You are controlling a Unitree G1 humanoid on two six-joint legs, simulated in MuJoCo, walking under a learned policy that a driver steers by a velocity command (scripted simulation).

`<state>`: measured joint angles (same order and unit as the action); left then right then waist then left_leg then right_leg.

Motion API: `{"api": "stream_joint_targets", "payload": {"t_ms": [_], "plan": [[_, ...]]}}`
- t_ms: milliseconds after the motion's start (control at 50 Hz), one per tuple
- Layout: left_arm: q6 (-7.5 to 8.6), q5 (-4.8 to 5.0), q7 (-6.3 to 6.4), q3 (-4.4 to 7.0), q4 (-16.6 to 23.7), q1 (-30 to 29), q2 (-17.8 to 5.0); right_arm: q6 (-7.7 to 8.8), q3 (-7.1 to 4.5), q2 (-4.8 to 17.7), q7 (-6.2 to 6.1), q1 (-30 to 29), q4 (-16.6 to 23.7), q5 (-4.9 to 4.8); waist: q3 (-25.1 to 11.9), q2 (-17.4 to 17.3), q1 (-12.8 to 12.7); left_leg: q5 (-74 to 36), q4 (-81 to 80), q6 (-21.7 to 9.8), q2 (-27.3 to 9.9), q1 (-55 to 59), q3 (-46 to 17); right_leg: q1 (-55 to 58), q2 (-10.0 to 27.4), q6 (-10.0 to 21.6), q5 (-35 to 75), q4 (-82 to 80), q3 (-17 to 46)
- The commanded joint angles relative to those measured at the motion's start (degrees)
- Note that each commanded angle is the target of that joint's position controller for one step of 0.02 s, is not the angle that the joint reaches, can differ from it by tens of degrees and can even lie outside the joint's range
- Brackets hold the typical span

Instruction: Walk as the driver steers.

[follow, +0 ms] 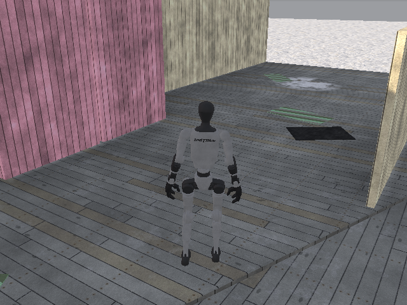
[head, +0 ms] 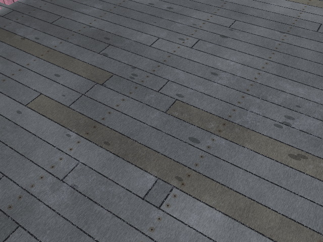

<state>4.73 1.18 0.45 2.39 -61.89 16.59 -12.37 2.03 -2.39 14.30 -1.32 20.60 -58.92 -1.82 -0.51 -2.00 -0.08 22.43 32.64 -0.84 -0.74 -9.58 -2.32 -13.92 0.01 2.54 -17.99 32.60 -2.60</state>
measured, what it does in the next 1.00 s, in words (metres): walks ahead: left foot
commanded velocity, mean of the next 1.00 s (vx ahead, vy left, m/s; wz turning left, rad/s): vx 0.46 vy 0.00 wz -0.12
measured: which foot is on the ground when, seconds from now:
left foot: up 0.00-0.44, down 0.46-1.00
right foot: down 0.00-0.46, up 0.48-1.00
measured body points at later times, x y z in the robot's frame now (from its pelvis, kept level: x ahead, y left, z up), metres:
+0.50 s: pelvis +0.24 +0.02 -0.02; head +0.28 +0.02 +0.43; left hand +0.13 +0.27 -0.15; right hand +0.48 -0.20 -0.10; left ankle +0.37 +0.12 -0.73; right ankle +0.00 -0.10 -0.70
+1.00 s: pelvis +0.53 +0.00 -0.01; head +0.56 -0.02 +0.44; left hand +0.76 +0.19 -0.10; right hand +0.48 -0.27 -0.15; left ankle +0.37 +0.12 -0.73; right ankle +0.67 -0.13 -0.72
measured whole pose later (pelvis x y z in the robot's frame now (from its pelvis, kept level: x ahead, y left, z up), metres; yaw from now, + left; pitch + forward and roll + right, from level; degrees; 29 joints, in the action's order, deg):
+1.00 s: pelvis +0.53 +0.00 -0.01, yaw -9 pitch +2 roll +2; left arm 3.8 1.3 -3.1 2.3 -45.3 3.7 -13.1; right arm 3.9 -2.9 15.2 -0.7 19.0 -57.3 -0.3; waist 1.0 1.3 3.6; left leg 23.0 14.6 0.5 1.1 6.6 11.2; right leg -33.9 3.1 4.9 -3.7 34.3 -2.6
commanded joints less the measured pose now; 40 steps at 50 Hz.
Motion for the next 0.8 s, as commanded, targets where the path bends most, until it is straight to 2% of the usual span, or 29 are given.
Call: {"api": "stream_joint_targets", "payload": {"t_ms": [20,40,60,80,100,120,140,180,220,260,320,380,420,440,460,480,500,520,540,560,580,600,620,660,700,740,800], "plan": [[1.19,-0.7,-0.93,2.91,-3.37,21.69,-13.51,2.58,0.03,1.74,0.05,-9.06,8.01,0.04,1.94,21.79,-7.96,9.29,24.47,-1.52,5.17,-34.05,1.72,23.93,21.43,11.77,-12.6,-23.9,42.11],[2.07,-1.15,-1.08,1.66,-2.22,16.38,-10.32,3.37,-0.35,3.65,0.21,-8.96,8.01,-1.05,5.73,14.25,-4.9,8.27,34.25,-2.64,1.08,-37.79,-3.12,19.56,23.8,13.42,-17.29,-24.9,45.19],[2.59,-0.82,-1.13,0.89,-0.33,11.59,-7.45,4.0,-0.39,4.18,0.77,-8.98,7.8,-1.44,8.76,9.42,-3.15,1.73,36.84,-3.97,-1.83,-40.47,-4.11,17.71,21.68,11.66,-16.66,-24.45,38.12],[2.74,-0.73,-1.49,0.49,0.89,8.73,-6.75,4.41,-0.6,4.44,1.04,-8.74,7.07,-0.81,8.57,7.2,-2.17,-3.72,35.61,-4.49,-3.7,-39.76,-2.91,16.69,18.52,9.36,-11.02,-24.67,30.93],[2.62,-0.75,-1.71,0.21,1.57,7.34,-6.4,4.62,-1.16,5.44,1.09,-9.7,7.12,-0.15,8.47,6.49,-1.62,-7.93,32.69,-4.4,-5.02,-39.4,-2.18,16.7,16.69,7.74,-3.76,-24.99,25.82],[2.21,-1.04,-1.67,-0.39,1.62,8.08,-4.47,4.53,-1.52,5.86,1.43,-10.4,7.1,0.33,7.5,6.49,-1.75,-10.77,30.44,-4.04,-5.84,-37.28,-1.21,16.38,14.35,6.35,3.35,-25.16,20.65],[1.89,-1.29,-1.45,-0.62,1.21,9.98,-4.14,4.31,-1.44,4.85,1.86,-10.81,7.07,0.43,6.74,7.72,-2.07,-12.5,28.53,-3.31,-5.87,-35.7,0.08,16.21,13.11,6.17,10.04,-25.06,17.11],[1.27,-1.41,-0.7,-0.68,0.83,12.82,-4.81,3.73,-1.11,3.05,2.29,-13.52,8.02,0.68,6.27,7.17,-2.68,-15.06,24.62,-1.52,-5.47,-36.29,2.23,17.05,11.76,6.65,19.74,-24.93,12.61],[0.78,-1.58,0.07,-0.58,1.54,12.93,-6.13,3.51,-0.48,1.7,2.36,-19.24,10.4,0.66,7.38,6.08,-3.5,-18.32,16.59,-0.16,-4.77,-35.49,3.44,14.76,11.05,6.87,22.2,-26.01,10.13],[0.54,-1.48,0.59,-0.42,2.07,13.6,-7.24,3.57,0.13,0.85,2.65,-24.34,12.29,0.4,8.22,6.49,-4.59,-22.51,8.37,0.37,-3.24,-31.44,5.05,11.85,10.27,6.69,21.08,-27.63,8.11],[0.49,-0.82,0.84,-0.01,1.59,15.76,-7.91,3.65,0.43,1.49,3.34,-28.81,14.08,0.02,9.91,7.19,-5.04,-25.13,1.78,-0.33,-2.05,-28.72,5.59,12.87,11.75,7.18,21.04,-28.62,7.12],[0.07,-0.31,1.01,0.66,1.55,15.18,-8.51,4.17,0.23,2.88,4.21,-30.59,15.77,-0.09,9.63,7.28,-3.23,-23.53,-2.37,-2.61,-1.6,-27.37,4.63,18.6,14.11,6.35,28.49,-25.64,6.04],[-0.45,-0.73,1.06,1.35,2.32,13.37,-10.05,4.39,-0.95,5.51,4.26,-26.0,15.1,0.05,4.63,9.14,0.39,-20.39,-2.48,-4.54,1.06,-19.34,5.95,21.95,14.78,5.14,47.91,-18.45,5.07],[-1.01,-1.12,1.03,1.6,2.7,12.37,-10.49,4.29,-2.09,7.53,3.94,-19.05,13.28,-0.04,-0.23,10.29,4.13,-19.17,-2.1,-5.93,3.0,-10.61,7.15,21.93,13.97,4.31,57.95,-10.2,3.95],[-1.4,-1.44,0.91,1.4,3.5,11.18,-10.14,3.94,-3.47,9.95,3.4,-8.99,10.24,-0.21,-6.19,10.03,8.9,-20.33,-2.47,-7.69,2.76,3.3,6.55,16.63,11.65,2.63,58.87,1.72,2.58],[-1.27,-2.41,0.72,0.48,5.14,11.53,-7.9,3.48,-4.5,14.05,2.65,1.73,7.98,0.72,-14.61,2.98,11.39,-16.99,-0.54,-11.36,-9.19,22.5,-7.75,1.5,7.95,1.32,37.9,20.37,1.38],[0.07,-1.52,-0.22,-1.87,4.79,19.8,1.78,3.44,-4.46,15.34,3.31,4.29,6.52,1.43,-24.03,-13.76,5.6,-1.81,-10.02,-20.92,-22.34,37.77,-37.79,-18.24,-3.78,-1.63,-11.66,39.99,5.58],[1.82,0.26,-0.46,-0.45,5.12,14.1,-4.51,3.61,-3.07,9.96,3.37,1.5,6.57,1.07,-18.43,-8.52,7.49,1.8,-16.18,-17.98,-19.86,32.6,-40.68,-24.03,-1.45,-0.04,-13.41,46.83,11.96],[2.75,1.8,-0.48,0.53,7.54,7.85,-7.71,3.92,-2.41,7.77,3.21,-4.25,7.38,0.91,-8.8,-6.07,5.87,-2.61,-17.38,-15.49,-18.38,23.36,-31.0,-27.39,1.35,0.87,-8.58,47.44,9.81],[3.13,1.59,0.02,0.64,8.31,4.69,-8.13,4.35,-1.92,6.59,3.34,-9.33,8.4,1.15,-4.64,0.47,3.66,-10.98,-18.99,-14.29,-16.69,13.43,-23.71,-24.46,4.5,1.0,-2.89,44.78,8.59],[2.83,0.81,0.48,1.28,8.41,3.52,-8.04,4.72,-1.57,5.2,3.66,-11.72,8.58,1.81,-2.06,2.11,1.68,-16.65,-20.38,-13.51,-14.59,6.11,-18.04,-21.54,6.36,0.85,0.03,41.91,7.81],[2.03,0.44,0.56,1.4,8.34,5.23,-6.79,5.02,-1.19,4.09,3.83,-12.38,8.08,2.45,-1.85,0.46,-0.53,-18.12,-22.0,-13.09,-12.86,1.96,-14.39,-17.89,7.98,0.88,1.73,39.96,8.27],[1.26,0.29,0.62,1.36,8.23,6.24,-5.37,5.1,-1.05,3.55,4.0,-12.15,7.49,2.34,-1.25,-0.63,-1.42,-18.3,-23.49,-13.32,-11.91,-0.46,-12.38,-16.4,8.49,0.71,1.95,38.0,8.0],[-0.08,0.49,0.71,1.42,8.76,5.48,-4.44,5.38,-1.17,4.44,3.5,-10.7,6.17,2.1,1.21,-1.46,-2.19,-18.72,-26.14,-13.54,-11.64,-3.94,-7.77,-17.52,9.51,-0.02,2.73,34.38,7.31],[-0.66,0.09,0.79,1.66,10.8,0.59,-5.35,5.49,-1.59,6.34,2.55,-8.8,5.22,2.43,3.3,-0.82,-1.41,-19.38,-27.84,-13.57,-11.91,-3.91,-5.02,-22.42,10.22,-1.21,7.85,29.69,7.52],[-0.58,-0.13,0.48,1.74,12.25,-3.3,-5.54,5.34,-1.8,7.34,1.76,-6.99,4.65,2.57,3.77,-0.06,-0.26,-21.53,-28.08,-12.56,-11.54,-1.67,-2.14,-25.74,9.64,-1.55,14.59,23.44,8.12],[-0.03,-0.1,-0.43,1.3,14.21,-8.87,-4.8,5.15,-1.73,8.13,1.1,-5.67,4.54,2.34,4.01,0.12,1.53,-24.35,-28.14,-10.29,-10.06,0.2,3.6,-24.2,7.55,-1.15,23.36,12.25,6.02]]}}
